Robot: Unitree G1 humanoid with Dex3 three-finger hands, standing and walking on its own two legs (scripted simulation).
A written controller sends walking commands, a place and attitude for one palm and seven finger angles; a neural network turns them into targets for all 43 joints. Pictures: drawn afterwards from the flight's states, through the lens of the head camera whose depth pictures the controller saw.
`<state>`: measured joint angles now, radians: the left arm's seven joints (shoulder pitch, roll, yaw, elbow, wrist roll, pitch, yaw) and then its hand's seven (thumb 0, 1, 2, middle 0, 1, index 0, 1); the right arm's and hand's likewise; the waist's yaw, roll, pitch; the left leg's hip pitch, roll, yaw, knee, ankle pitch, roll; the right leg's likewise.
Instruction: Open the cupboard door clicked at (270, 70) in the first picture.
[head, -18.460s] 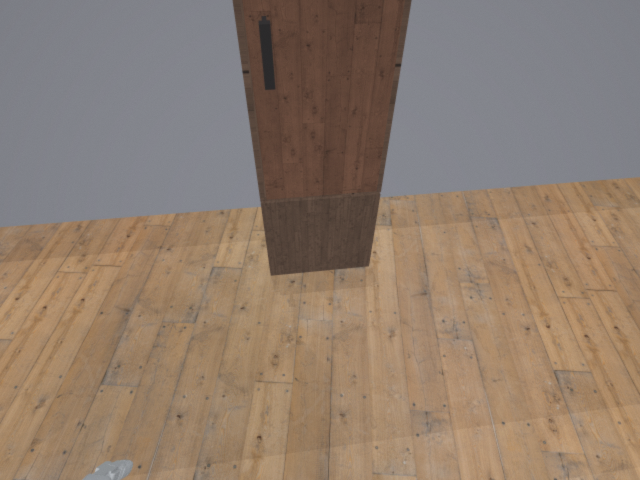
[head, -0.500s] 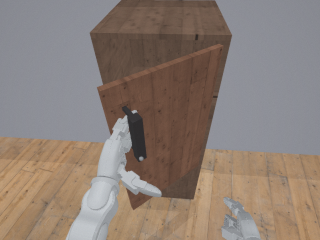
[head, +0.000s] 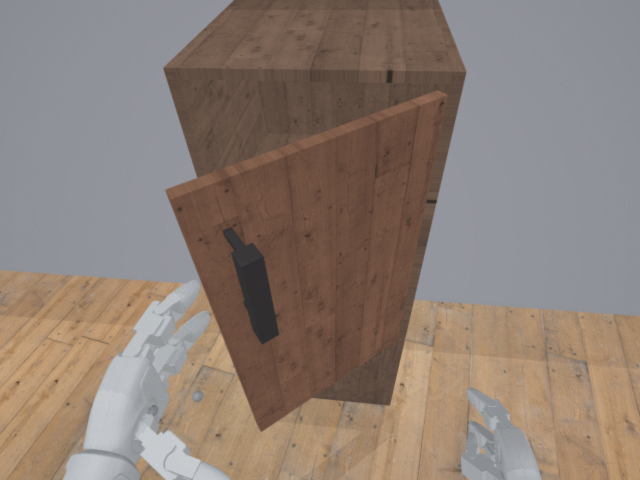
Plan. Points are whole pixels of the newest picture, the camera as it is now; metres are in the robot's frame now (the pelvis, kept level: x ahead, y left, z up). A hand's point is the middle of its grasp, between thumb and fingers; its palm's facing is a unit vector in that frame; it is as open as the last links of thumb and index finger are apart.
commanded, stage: slide the hand sideways off the handle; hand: left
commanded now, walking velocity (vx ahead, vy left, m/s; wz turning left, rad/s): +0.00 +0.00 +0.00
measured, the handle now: (249, 286) +0.30 +0.12 +0.13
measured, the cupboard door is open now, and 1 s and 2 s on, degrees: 40 40 40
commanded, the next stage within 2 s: draw the hand back to the body in 0.20 s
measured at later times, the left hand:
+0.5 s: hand (158, 403) +0.16 +0.17 +0.13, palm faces -0.01 -1.00 -0.08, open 16.3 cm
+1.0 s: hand (78, 388) +0.16 +0.24 +0.15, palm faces +0.29 -0.90 -0.31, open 14.9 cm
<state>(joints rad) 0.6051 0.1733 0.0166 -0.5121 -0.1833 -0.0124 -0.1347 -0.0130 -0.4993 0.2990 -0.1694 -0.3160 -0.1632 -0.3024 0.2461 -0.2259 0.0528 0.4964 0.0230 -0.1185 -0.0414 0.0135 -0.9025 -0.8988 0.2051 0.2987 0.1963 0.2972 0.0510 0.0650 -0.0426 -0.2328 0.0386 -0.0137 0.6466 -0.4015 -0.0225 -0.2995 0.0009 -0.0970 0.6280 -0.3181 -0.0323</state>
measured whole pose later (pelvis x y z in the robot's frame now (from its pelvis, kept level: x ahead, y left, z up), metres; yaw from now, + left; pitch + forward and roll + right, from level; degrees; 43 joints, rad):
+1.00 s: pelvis -0.02 +0.03 +0.01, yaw +0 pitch -4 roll -1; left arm 0.56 0.28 0.18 -0.53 -0.06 -0.04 0.06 -0.01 -0.25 0.40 -0.16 -0.31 -0.17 -0.30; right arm 0.23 -0.21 0.07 0.56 0.00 -0.22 -0.07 0.01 -0.90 -0.90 0.21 0.30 0.20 0.30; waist 0.08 0.05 0.01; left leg -0.17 0.01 0.01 0.58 -0.35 0.01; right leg -0.22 -0.02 -0.07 0.52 -0.24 0.00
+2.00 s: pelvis -0.01 +0.02 +0.02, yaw -2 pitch -6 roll -1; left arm 0.45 0.32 0.33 -0.37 -0.04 -0.11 0.12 0.01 0.89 0.90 -0.21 -0.31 -0.21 -0.30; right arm 0.18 -0.22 0.02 0.65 -0.01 -0.12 -0.07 0.01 -0.90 -0.90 0.21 0.30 0.20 0.30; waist 0.08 0.07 0.05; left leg -0.03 0.02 0.03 0.41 -0.28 0.00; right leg -0.10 0.00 -0.06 0.38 -0.18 -0.01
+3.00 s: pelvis -0.16 +0.04 +0.01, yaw -3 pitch +2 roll -2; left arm 0.54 0.41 0.48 -0.53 -0.03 -0.24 0.18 0.01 0.89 0.90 -0.21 -0.31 -0.21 -0.30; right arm 0.23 -0.15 0.01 0.62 -0.01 -0.13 -0.06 0.01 -0.90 -0.90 0.21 0.30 0.20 0.30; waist 0.01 0.00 0.01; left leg -0.47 0.04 0.04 0.49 -0.07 0.03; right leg -0.24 0.02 -0.03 0.71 -0.46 0.00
